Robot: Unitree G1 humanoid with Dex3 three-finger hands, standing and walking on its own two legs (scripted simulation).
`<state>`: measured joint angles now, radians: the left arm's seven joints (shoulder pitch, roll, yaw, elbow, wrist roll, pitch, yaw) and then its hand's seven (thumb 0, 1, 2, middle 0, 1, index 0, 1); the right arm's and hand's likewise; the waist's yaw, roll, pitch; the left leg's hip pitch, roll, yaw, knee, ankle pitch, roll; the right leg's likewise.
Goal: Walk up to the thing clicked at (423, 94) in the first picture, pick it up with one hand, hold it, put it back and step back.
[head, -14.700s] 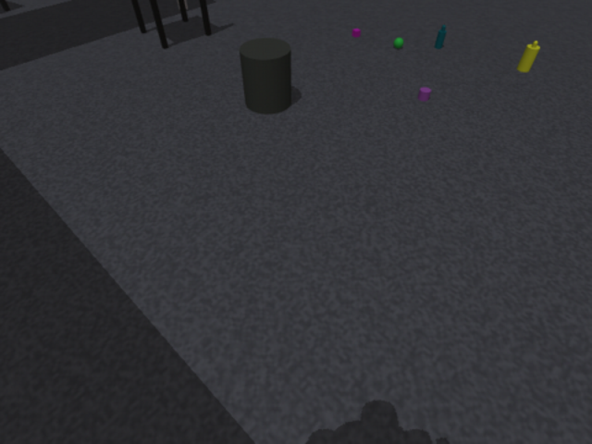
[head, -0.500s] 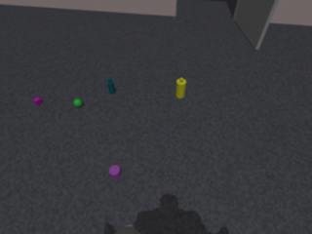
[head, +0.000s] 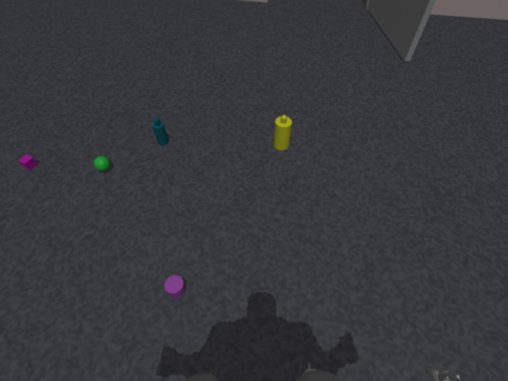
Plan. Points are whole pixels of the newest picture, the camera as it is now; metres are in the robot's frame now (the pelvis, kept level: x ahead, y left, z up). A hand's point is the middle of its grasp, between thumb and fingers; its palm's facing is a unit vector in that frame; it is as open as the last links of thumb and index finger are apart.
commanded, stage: walk up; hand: left
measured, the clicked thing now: (175, 287) +0.52 +0.32 -0.72
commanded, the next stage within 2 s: stand in 1.76 s
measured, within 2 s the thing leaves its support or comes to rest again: neither
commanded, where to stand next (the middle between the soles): +0.09 +0.00 m, yaw +2 degrees
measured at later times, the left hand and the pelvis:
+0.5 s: hand out of the picture +0.11 +0.24 -0.13, palm faces -0.04 -0.95 -0.30, open 7.4 cm; pelvis +0.00 +0.00 +0.03, yaw +0 degrees
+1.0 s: hand out of the picture +0.09 +0.26 -0.13, palm faces +0.01 -0.94 -0.33, open 7.4 cm; pelvis +0.03 +0.00 +0.03, yaw +1 degrees
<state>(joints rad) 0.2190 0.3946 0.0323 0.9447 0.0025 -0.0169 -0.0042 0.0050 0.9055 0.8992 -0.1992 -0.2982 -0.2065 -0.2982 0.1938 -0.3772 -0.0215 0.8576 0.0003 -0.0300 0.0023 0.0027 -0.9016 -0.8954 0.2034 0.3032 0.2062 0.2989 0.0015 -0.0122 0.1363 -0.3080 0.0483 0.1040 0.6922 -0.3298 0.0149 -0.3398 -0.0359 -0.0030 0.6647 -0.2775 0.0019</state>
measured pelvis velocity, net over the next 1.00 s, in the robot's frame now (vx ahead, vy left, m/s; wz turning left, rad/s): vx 0.03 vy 0.00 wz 0.02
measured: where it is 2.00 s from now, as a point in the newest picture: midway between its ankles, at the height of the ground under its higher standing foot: outside the picture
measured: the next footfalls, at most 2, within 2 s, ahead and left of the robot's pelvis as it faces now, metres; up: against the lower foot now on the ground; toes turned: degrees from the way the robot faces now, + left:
none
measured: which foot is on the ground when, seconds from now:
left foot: down 0.00-1.00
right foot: down 0.00-1.00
